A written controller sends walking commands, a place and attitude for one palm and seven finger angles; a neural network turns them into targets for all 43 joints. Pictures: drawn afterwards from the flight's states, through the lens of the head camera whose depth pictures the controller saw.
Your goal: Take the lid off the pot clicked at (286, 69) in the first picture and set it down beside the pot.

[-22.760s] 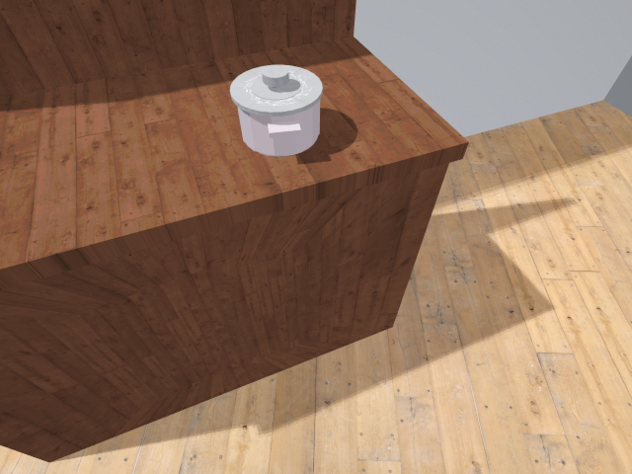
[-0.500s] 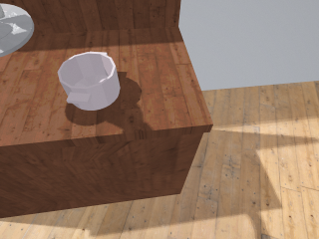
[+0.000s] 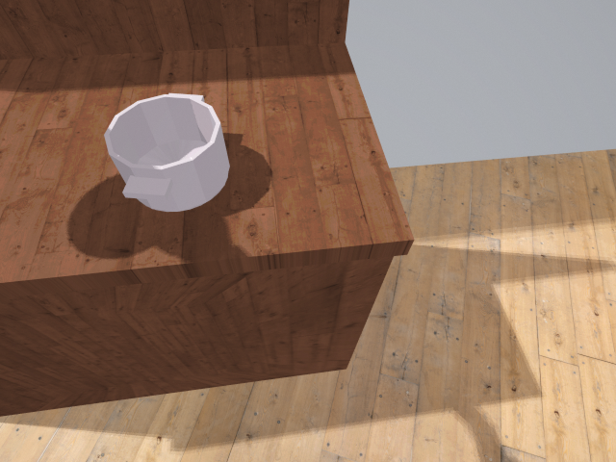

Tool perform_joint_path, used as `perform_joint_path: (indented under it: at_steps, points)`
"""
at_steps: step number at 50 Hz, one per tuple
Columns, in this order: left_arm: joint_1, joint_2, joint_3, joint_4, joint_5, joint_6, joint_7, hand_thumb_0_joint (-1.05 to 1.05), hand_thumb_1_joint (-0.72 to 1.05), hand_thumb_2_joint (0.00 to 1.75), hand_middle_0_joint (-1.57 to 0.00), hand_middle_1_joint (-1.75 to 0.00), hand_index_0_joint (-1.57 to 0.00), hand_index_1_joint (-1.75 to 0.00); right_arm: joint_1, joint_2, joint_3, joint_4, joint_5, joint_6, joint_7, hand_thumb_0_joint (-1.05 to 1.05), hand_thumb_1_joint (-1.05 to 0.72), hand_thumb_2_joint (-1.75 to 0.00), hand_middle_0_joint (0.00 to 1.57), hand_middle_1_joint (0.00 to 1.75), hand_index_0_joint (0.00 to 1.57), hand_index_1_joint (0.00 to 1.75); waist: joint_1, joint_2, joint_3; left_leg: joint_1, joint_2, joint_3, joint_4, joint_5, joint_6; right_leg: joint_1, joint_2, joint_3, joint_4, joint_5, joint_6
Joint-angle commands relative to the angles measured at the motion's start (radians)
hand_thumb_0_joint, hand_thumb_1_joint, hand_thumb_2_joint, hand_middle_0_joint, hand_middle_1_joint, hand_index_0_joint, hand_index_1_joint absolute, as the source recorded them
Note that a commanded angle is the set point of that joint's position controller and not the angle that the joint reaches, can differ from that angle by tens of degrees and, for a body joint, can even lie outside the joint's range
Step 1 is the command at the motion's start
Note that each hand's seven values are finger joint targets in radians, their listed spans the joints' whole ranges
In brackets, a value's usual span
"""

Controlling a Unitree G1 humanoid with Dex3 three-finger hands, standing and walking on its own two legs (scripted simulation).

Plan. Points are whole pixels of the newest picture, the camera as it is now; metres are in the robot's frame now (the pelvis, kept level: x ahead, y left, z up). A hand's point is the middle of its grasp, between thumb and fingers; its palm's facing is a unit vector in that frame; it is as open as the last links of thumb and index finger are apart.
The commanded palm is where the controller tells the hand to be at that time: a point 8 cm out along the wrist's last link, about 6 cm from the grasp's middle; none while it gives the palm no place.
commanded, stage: move the lid sideways beside the pot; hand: left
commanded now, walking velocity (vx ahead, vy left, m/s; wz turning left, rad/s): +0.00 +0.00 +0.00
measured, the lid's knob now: out of the picture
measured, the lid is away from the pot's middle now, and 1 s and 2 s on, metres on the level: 0.22 0.24 0.23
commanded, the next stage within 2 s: lower the lid onto the table in 0.84 s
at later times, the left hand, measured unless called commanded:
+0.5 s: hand out of the picture +0.44 +0.40 +0.29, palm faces -0.18 -0.25 -0.95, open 7.3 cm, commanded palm +0.47 +0.40 +0.38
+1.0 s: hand out of the picture +0.45 +0.39 +0.29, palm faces -0.17 -0.29 -0.94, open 7.3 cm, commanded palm +0.49 +0.40 +0.37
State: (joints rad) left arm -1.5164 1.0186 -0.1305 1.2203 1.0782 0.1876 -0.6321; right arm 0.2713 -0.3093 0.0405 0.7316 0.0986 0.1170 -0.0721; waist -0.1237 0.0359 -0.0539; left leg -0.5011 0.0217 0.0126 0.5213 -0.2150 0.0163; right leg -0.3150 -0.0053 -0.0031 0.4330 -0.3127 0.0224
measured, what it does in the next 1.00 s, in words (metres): stands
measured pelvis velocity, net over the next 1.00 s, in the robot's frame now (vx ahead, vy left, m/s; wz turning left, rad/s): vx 0.01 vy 0.00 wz -0.01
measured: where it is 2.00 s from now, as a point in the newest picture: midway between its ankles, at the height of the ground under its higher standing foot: outside the picture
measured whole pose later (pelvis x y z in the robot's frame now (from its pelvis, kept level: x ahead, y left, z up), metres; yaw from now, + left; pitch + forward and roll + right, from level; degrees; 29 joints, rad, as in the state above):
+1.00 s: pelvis +0.01 +0.00 +0.00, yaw -1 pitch +13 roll -2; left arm -1.62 1.12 -0.13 1.31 1.10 0.21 -0.64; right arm 0.30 -0.31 0.06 0.74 0.11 0.10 -0.08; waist -0.15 0.04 -0.03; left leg -0.53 0.03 0.02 0.54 -0.23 0.01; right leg -0.34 0.01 0.00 0.43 -0.31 0.02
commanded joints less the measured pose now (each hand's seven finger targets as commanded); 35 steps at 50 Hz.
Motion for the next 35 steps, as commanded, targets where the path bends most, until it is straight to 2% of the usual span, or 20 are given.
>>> perform_joint_path:
  at_steps: [1, 2, 6, 7, 8, 10, 13, 14, 18, 19, 20, 21, 23, 24, 26, 27, 28, 31, 33, 35]
  points:
    - [-0.553, 0.241, 0.030, -0.252, 0.022, -0.005, 0.069, 0.00, 0.83, 0.70, -0.87, -1.08, -0.84, -1.06, 0.062, -0.175, -0.052, -0.069, 0.002, -0.009, -0.009, 0.00, -0.90, -0.90, 0.20, 0.30, 0.20, 0.30, 0.004, 0.161, -0.435, 0.468, -0.026, 0.006, 0.035, 0.484, 0.053, -0.062, 0.049, -0.046, -0.036, 0.328, -0.028]
    - [-0.537, 0.216, 0.011, -0.270, 0.010, -0.012, 0.064, 0.00, 0.83, 0.70, -0.87, -1.08, -0.84, -1.06, 0.059, -0.172, -0.046, -0.071, 0.006, -0.014, -0.011, 0.00, -0.90, -0.90, 0.20, 0.30, 0.20, 0.30, 0.008, 0.188, -0.447, 0.493, -0.022, 0.012, 0.040, 0.542, 0.053, -0.058, 0.048, -0.050, -0.029, 0.356, -0.032]
    - [-0.539, 0.239, 0.012, -0.209, 0.026, -0.003, 0.066, 0.00, 0.83, 0.70, -0.87, -1.08, -0.84, -1.06, 0.077, -0.175, -0.047, -0.062, 0.004, -0.015, -0.015, 0.00, -0.90, -0.90, 0.20, 0.30, 0.20, 0.30, -0.005, 0.147, -0.416, 0.460, -0.025, 0.011, 0.033, 0.447, 0.056, -0.070, 0.051, -0.048, -0.044, 0.313, -0.026]
    - [-0.522, 0.234, 0.004, -0.231, 0.014, -0.013, 0.061, 0.00, 0.83, 0.70, -0.87, -1.08, -0.84, -1.06, 0.076, -0.174, -0.039, -0.061, 0.009, -0.020, -0.017, 0.00, -0.90, -0.90, 0.20, 0.30, 0.20, 0.30, 0.004, 0.168, -0.435, 0.474, -0.021, 0.015, 0.033, 0.505, 0.054, -0.049, 0.049, -0.051, -0.036, 0.349, -0.029]
    - [-0.601, 0.307, 0.054, -0.305, 0.029, -0.011, 0.071, 0.00, 0.83, 0.70, -0.87, -1.08, -0.84, -1.06, 0.072, -0.186, -0.046, -0.060, 0.002, -0.014, -0.015, 0.00, -0.90, -0.90, 0.20, 0.30, 0.20, 0.30, 0.010, 0.188, -0.493, 0.505, -0.017, 0.005, 0.037, 0.517, 0.052, -0.046, 0.050, -0.044, -0.034, 0.343, -0.024]
    - [-0.572, 0.245, 0.005, -0.234, 0.034, -0.007, 0.068, 0.00, 0.83, 0.70, -0.87, -1.08, -0.84, -1.06, 0.092, -0.175, -0.047, -0.057, 0.003, -0.021, -0.019, 0.00, -0.90, -0.90, 0.20, 0.30, 0.20, 0.30, -0.004, 0.201, -0.453, 0.507, -0.020, 0.004, 0.044, 0.510, 0.055, -0.084, 0.056, -0.051, -0.040, 0.319, -0.025]
    - [-0.552, 0.327, 0.053, -0.223, 0.041, -0.014, 0.069, 0.00, 0.83, 0.70, -0.87, -1.08, -0.84, -1.06, 0.091, -0.186, -0.040, -0.053, 0.003, -0.017, -0.020, 0.00, -0.90, -0.90, 0.20, 0.30, 0.20, 0.30, 0.004, 0.165, -0.455, 0.466, -0.020, 0.015, 0.040, 0.478, 0.052, -0.050, 0.054, -0.046, -0.036, 0.330, -0.021]
    - [-0.541, 0.301, 0.029, -0.192, 0.040, -0.014, 0.068, 0.00, 0.83, 0.70, -0.87, -1.08, -0.84, -1.06, 0.091, -0.179, -0.039, -0.058, 0.006, -0.018, -0.021, 0.00, -0.90, -0.90, 0.20, 0.30, 0.20, 0.30, -0.002, 0.166, -0.427, 0.448, -0.024, 0.016, 0.042, 0.470, 0.055, -0.057, 0.053, -0.046, -0.036, 0.337, -0.024]
    - [-0.599, 0.335, 0.051, -0.283, 0.040, -0.010, 0.069, 0.00, 0.83, 0.70, -0.87, -1.08, -0.84, -1.06, 0.099, -0.185, -0.042, -0.056, 0.004, -0.017, -0.018, 0.00, -0.90, -0.90, 0.20, 0.30, 0.20, 0.30, 0.008, 0.233, -0.500, 0.521, -0.012, 0.006, 0.059, 0.593, 0.050, -0.056, 0.058, -0.047, -0.026, 0.377, -0.022]
    - [-0.587, 0.276, 0.010, -0.252, 0.039, -0.003, 0.066, 0.00, 0.83, 0.70, -0.87, -1.08, -0.84, -1.06, 0.105, -0.177, -0.045, -0.058, 0.006, -0.022, -0.019, 0.00, -0.90, -0.90, 0.20, 0.30, 0.20, 0.30, -0.002, 0.255, -0.471, 0.532, -0.011, 0.004, 0.064, 0.599, 0.052, -0.092, 0.059, -0.052, -0.030, 0.359, -0.025]
    - [-0.563, 0.261, 0.003, -0.220, 0.036, 0.001, 0.063, 0.00, 0.83, 0.70, -0.87, -1.08, -0.84, -1.06, 0.113, -0.179, -0.045, -0.052, 0.004, -0.022, -0.017, 0.00, -0.90, -0.90, 0.20, 0.30, 0.20, 0.30, -0.004, 0.236, -0.439, 0.521, -0.009, -0.001, 0.058, 0.568, 0.048, -0.105, 0.063, -0.060, -0.036, 0.329, -0.024]
    - [-0.562, 0.305, 0.037, -0.228, 0.041, 0.000, 0.066, 0.00, 0.83, 0.70, -0.87, -1.08, -0.84, -1.06, 0.114, -0.184, -0.044, -0.051, 0.002, -0.020, -0.016, 0.00, -0.90, -0.90, 0.20, 0.30, 0.20, 0.30, 0.001, 0.218, -0.450, 0.505, -0.011, 0.001, 0.056, 0.542, 0.049, -0.086, 0.062, -0.055, -0.035, 0.325, -0.024]
    - [-0.609, 0.311, 0.037, -0.304, 0.041, -0.001, 0.069, 0.00, 0.83, 0.70, -0.87, -1.08, -0.84, -1.06, 0.107, -0.186, -0.046, -0.056, 0.001, -0.022, -0.017, 0.00, -0.90, -0.90, 0.20, 0.30, 0.20, 0.30, 0.009, 0.277, -0.504, 0.554, -0.006, -0.002, 0.061, 0.606, 0.044, -0.091, 0.061, -0.054, -0.028, 0.334, -0.025]
    - [-0.572, 0.263, 0.008, -0.236, 0.039, 0.005, 0.067, 0.00, 0.83, 0.70, -0.87, -1.08, -0.84, -1.06, 0.119, -0.177, -0.047, -0.054, 0.003, -0.027, -0.019, 0.00, -0.90, -0.90, 0.20, 0.30, 0.20, 0.30, -0.002, 0.251, -0.461, 0.540, -0.010, -0.004, 0.068, 0.597, 0.049, -0.114, 0.064, -0.059, -0.032, 0.328, -0.027]
    - [-0.559, 0.300, 0.034, -0.223, 0.042, 0.005, 0.067, 0.00, 0.83, 0.70, -0.87, -1.08, -0.84, -1.06, 0.119, -0.183, -0.045, -0.053, 0.002, -0.020, -0.016, 0.00, -0.90, -0.90, 0.20, 0.30, 0.20, 0.30, 0.001, 0.221, -0.453, 0.504, -0.012, -0.002, 0.059, 0.549, 0.046, -0.096, 0.063, -0.059, -0.033, 0.316, -0.026]
    - [-0.532, 0.251, -0.004, -0.224, 0.027, 0.001, 0.060, 0.00, 0.83, 0.70, -0.87, -1.08, -0.84, -1.06, 0.119, -0.176, -0.038, -0.057, 0.010, -0.027, -0.018, 0.00, -0.90, -0.90, 0.20, 0.30, 0.20, 0.30, 0.003, 0.218, -0.449, 0.516, -0.009, 0.002, 0.055, 0.587, 0.045, -0.094, 0.063, -0.064, -0.030, 0.332, -0.029]
    - [-0.586, 0.280, 0.016, -0.252, 0.039, 0.010, 0.065, 0.00, 0.83, 0.70, -0.87, -1.08, -0.84, -1.06, 0.114, -0.187, -0.044, -0.051, 0.003, -0.020, -0.014, 0.00, -0.90, -0.90, 0.20, 0.30, 0.20, 0.30, 0.003, 0.229, -0.460, 0.521, -0.006, -0.004, 0.053, 0.553, 0.045, -0.102, 0.063, -0.059, -0.035, 0.310, -0.024]
    - [-0.554, 0.249, -0.008, -0.191, 0.039, 0.016, 0.064, 0.00, 0.83, 0.70, -0.87, -1.08, -0.84, -1.06, 0.120, -0.182, -0.041, -0.050, 0.004, -0.026, -0.019, 0.00, -0.90, -0.90, 0.20, 0.30, 0.20, 0.30, -0.008, 0.190, -0.407, 0.476, -0.014, -0.001, 0.040, 0.458, 0.048, -0.112, 0.063, -0.064, -0.044, 0.276, -0.027]
    - [-0.576, 0.297, 0.018, -0.214, 0.047, 0.011, 0.068, 0.00, 0.83, 0.70, -0.87, -1.08, -0.84, -1.06, 0.115, -0.187, -0.037, -0.048, 0.002, -0.025, -0.021, 0.00, -0.90, -0.90, 0.20, 0.30, 0.20, 0.30, -0.001, 0.196, -0.441, 0.471, -0.016, 0.006, 0.039, 0.461, 0.048, -0.083, 0.061, -0.056, -0.039, 0.294, -0.025]
    - [-0.595, 0.288, 0.005, -0.213, 0.046, 0.010, 0.068, 0.00, 0.83, 0.70, -0.87, -1.08, -0.84, -1.06, 0.119, -0.185, -0.038, -0.049, 0.006, -0.026, -0.023, 0.00, -0.90, -0.90, 0.20, 0.30, 0.20, 0.30, -0.007, 0.198, -0.439, 0.459, -0.019, 0.009, 0.038, 0.442, 0.050, -0.076, 0.060, -0.055, -0.038, 0.301, -0.026]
